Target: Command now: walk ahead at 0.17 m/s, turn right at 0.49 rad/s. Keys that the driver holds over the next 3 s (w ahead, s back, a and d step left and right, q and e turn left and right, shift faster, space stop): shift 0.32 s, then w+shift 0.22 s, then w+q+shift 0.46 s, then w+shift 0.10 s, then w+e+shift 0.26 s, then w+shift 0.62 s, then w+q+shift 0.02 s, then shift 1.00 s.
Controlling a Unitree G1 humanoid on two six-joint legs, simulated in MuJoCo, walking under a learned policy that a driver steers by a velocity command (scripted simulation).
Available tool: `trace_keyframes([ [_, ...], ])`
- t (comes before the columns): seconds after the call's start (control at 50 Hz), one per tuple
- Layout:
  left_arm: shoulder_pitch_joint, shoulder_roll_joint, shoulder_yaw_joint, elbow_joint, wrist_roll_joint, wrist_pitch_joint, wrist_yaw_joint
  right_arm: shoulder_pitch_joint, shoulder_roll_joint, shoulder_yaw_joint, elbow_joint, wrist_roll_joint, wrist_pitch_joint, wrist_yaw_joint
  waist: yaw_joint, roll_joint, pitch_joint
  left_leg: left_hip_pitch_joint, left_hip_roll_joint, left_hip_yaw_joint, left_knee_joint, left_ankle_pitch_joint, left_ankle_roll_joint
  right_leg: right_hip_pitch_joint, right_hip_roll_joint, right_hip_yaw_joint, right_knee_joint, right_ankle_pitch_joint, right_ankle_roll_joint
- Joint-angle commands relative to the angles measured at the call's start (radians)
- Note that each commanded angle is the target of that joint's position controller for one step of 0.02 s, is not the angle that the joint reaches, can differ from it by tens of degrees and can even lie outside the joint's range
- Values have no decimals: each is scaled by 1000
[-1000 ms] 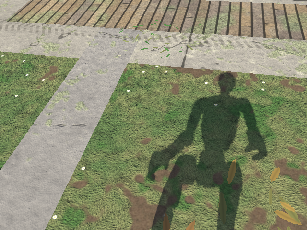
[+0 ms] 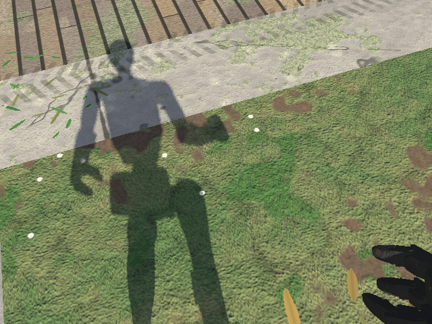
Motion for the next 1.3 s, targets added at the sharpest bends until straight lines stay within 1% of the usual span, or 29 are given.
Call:
trace_keyframes([
  [0.02,21,105,30,-51,-6,22,32,90,-55,-16,-12,9,15,2,-14,-93,-251,239,-83,149,-171,200,-5,10,-178,94,8,555,-20],
  [0.1,3,70,15,-68,15,29,23,15,-89,-29,-31,6,2,19,15,-145,-211,192,-68,104,-295,144,48,121,-273,236,82,400,-34],
  [0.14,-38,56,6,-77,13,23,15,68,-95,-41,-14,-2,-17,28,-35,-143,-203,301,-62,110,-470,227,100,131,-265,257,152,361,-11],
  [0.16,-29,33,-2,-83,24,13,8,103,-117,-46,-10,-14,-27,27,-47,-101,-229,455,4,57,-511,491,143,74,-216,223,228,272,29],
  [0.18,62,10,-10,-80,36,0,3,110,-153,-47,-22,-42,-26,22,6,73,-277,636,166,-106,-459,898,265,-58,-112,144,398,-105,93],
  [0.2,103,49,-8,-66,19,0,-1,182,-107,-41,13,-53,-13,20,-10,275,-351,730,329,-345,-499,966,443,-179,-69,92,553,-512,165],
  [0.22,97,119,9,-49,16,13,-5,194,-63,-32,16,-16,-1,23,-28,191,-363,715,344,-410,-507,732,458,-207,-127,88,657,-552,205],
  [0.28,-10,99,15,-45,13,67,2,142,-83,-33,11,7,40,21,-38,38,-221,535,215,-258,-566,259,344,-243,-176,27,748,-428,247],
  [0.34,36,-8,-17,-19,15,64,-3,115,-72,-33,19,-2,71,23,-18,117,-223,386,59,-55,-641,-66,260,-54,-182,-106,449,-371,239],
  [0.38,65,30,-7,-13,15,44,-15,177,-156,-64,33,28,85,16,-34,209,-247,381,82,-99,-704,-353,277,8,-161,-169,359,-371,207],
  [0.42,106,56,1,15,16,25,-23,181,-168,-71,34,43,85,11,-12,207,-205,302,103,-120,-746,-498,260,107,-170,-199,199,-298,139],
  [0.46,229,50,-3,86,48,5,-20,127,-142,-71,16,43,80,7,54,174,-127,154,35,-25,-713,-491,171,276,-150,-263,4,-209,72],
  [0.48,330,55,-2,129,59,-13,-16,56,-82,-58,-15,41,72,6,97,56,-87,-15,-31,58,-494,-411,114,395,-240,-124,-95,-274,27],
  [0.5,309,102,8,116,38,-32,-12,43,33,-25,-45,56,47,19,71,-232,-78,-224,-116,209,-89,-278,82,435,-524,303,-218,-571,-58],
  [0.52,224,142,19,69,38,-55,-13,26,-32,-40,-69,74,16,27,47,-195,6,-353,-49,88,42,-211,115,311,-640,585,-332,-780,-165],
  [0.54,129,144,23,45,77,-45,-21,30,-57,-46,-54,-22,45,53,12,-179,54,-355,-35,93,38,-91,121,267,-584,486,-370,-768,-110],
  [0.56,111,118,19,43,72,-55,-29,70,-75,-57,-31,-31,55,70,-9,-155,47,-313,-48,74,49,-24,118,264,-535,372,-354,-631,-66],
  [0.64,182,100,13,78,55,-95,-25,144,-90,-72,28,-20,81,105,-5,-137,-17,-197,-87,83,131,78,105,284,-452,67,-367,-367,13],
  [0.82,306,102,6,161,70,-102,-10,-87,-56,-31,-41,-26,90,148,70,-120,113,-176,-8,289,-122,58,203,408,-499,-246,-402,-34,48],
  [0.86,285,127,5,173,71,-96,-5,-46,-52,-24,-39,-26,92,136,22,-134,71,-3,-73,376,-196,-45,269,420,-486,-350,-263,532,69],
  [0.9,282,186,15,179,72,-76,1,183,-99,-46,15,-16,83,112,-110,-182,-102,299,-196,432,-163,-168,322,410,-506,-378,112,1153,68],
  [0.92,240,207,19,158,62,-72,2,422,-148,-73,88,-17,70,100,-229,-159,-226,615,-223,370,-250,-131,356,256,-491,-380,405,1103,83],
  [0.94,247,142,1,115,55,-83,-9,535,-264,-113,133,-25,73,79,-246,1,-327,958,-66,57,-342,-371,404,-94,-417,-362,750,611,117],
  [0.96,179,60,-18,29,48,-109,-34,479,-355,-134,124,-5,83,71,-165,232,-381,1092,174,-591,-616,-629,519,-443,-186,-225,1072,-263,165],
  [0.98,16,115,-13,-20,58,-125,-37,488,-327,-130,123,0,85,69,-215,69,-318,1075,177,-648,-675,-495,502,-583,-222,-49,1125,-179,145],
  [1.02,12,75,-34,-22,54,-142,-34,465,-247,-109,168,-7,69,45,-126,-54,-137,801,141,-411,-676,-199,436,-519,-323,-60,970,-109,128],
  [1.08,88,47,-43,11,92,-85,-43,361,-130,-62,160,0,34,42,-17,-46,-55,504,16,-170,-703,-76,396,-353,-376,-72,820,-158,140],
  [1.18,-158,26,-60,-74,63,-58,-65,436,-133,-53,196,14,-18,63,-76,-8,77,452,-21,8,-869,170,344,-446,-382,-177,465,119,142],
  [1.3,-203,36,-58,-42,28,-69,-87,486,-181,-46,255,7,-49,39,-80,16,-11,751,39,226,-897,921,205,-217,-210,-275,152,343,31],
])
